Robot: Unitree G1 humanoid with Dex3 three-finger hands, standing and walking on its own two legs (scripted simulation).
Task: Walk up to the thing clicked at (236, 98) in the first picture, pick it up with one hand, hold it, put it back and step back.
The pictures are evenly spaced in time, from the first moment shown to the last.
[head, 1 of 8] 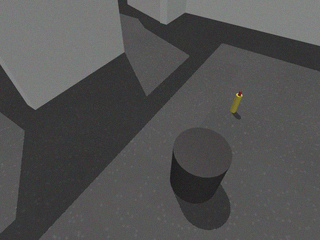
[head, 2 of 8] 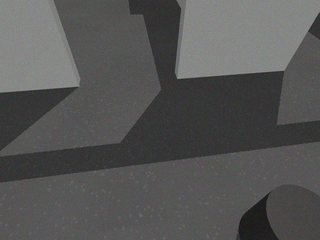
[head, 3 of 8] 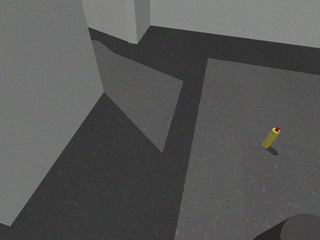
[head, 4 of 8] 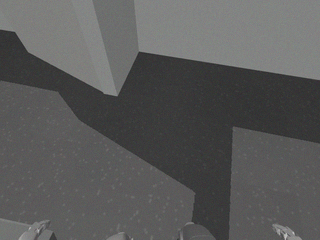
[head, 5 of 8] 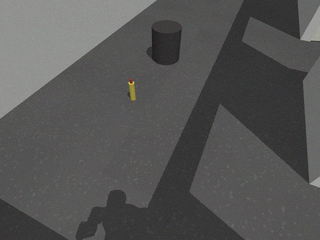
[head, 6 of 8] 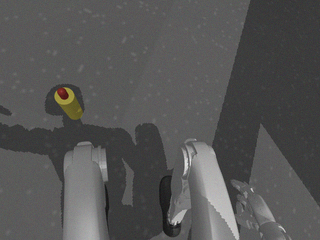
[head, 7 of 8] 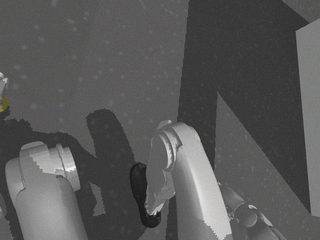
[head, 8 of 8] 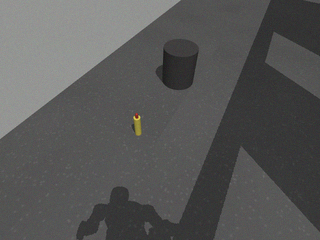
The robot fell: no
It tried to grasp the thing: yes
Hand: left
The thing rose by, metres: 0.67
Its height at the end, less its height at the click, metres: +0.00
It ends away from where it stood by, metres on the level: 0.01
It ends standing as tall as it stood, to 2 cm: yes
